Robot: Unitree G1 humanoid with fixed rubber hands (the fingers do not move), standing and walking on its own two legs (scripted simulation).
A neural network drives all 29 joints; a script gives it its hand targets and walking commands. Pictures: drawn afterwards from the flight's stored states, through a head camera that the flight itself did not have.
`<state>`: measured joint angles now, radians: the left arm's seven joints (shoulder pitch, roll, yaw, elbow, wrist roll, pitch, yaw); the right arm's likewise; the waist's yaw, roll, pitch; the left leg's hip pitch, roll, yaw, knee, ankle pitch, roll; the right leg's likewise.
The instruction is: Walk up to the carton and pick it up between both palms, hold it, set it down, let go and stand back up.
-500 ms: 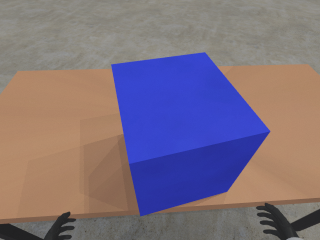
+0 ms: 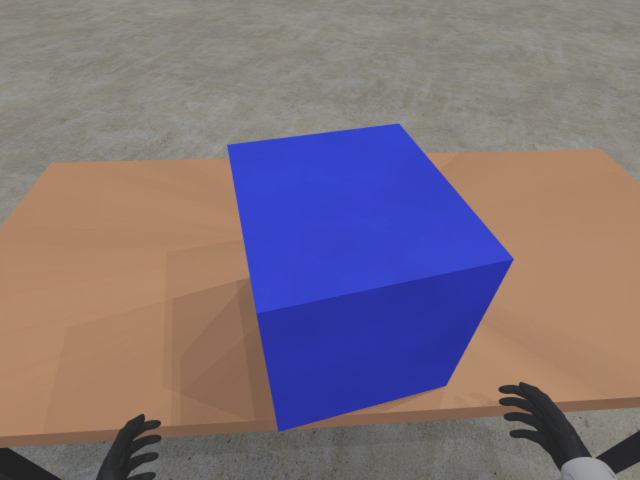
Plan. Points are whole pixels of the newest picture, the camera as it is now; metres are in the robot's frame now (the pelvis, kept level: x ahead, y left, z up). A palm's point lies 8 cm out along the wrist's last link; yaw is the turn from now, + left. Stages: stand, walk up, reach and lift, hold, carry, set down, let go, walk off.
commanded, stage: reach and lift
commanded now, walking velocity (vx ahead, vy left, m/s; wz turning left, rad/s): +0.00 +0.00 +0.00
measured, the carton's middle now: (341, 270) +0.40 -0.03 +0.05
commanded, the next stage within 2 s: none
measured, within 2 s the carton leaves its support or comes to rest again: neither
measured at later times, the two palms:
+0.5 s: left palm (124, 431) +0.19 +0.22 +0.02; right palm (543, 409) +0.20 -0.26 +0.02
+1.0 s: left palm (131, 375) +0.24 +0.21 +0.06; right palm (545, 380) +0.22 -0.26 +0.05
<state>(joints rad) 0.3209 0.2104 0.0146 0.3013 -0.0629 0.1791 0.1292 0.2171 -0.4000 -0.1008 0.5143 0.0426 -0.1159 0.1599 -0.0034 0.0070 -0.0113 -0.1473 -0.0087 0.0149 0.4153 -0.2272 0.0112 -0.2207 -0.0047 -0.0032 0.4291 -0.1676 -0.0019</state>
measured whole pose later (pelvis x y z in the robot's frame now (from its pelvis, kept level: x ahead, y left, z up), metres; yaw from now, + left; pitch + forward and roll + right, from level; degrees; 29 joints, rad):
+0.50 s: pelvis +0.01 +0.00 +0.00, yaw +0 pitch -1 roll +0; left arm 0.38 0.16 0.01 -0.02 -0.11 0.10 0.14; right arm 0.33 -0.40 -0.06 0.16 0.22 -0.08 0.16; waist 0.00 0.01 -0.02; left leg -0.13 -0.01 0.01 0.36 -0.21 0.01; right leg -0.21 0.00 0.00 0.38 -0.16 -0.01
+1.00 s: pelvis +0.01 +0.00 +0.00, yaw +0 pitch -1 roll +0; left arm 0.23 0.19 0.01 -0.16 -0.19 0.28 0.18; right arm 0.28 -0.45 -0.08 0.01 0.30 0.09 0.16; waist 0.00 0.00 -0.01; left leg -0.13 -0.01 0.01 0.36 -0.21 0.01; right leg -0.21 0.00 0.00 0.38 -0.16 -0.01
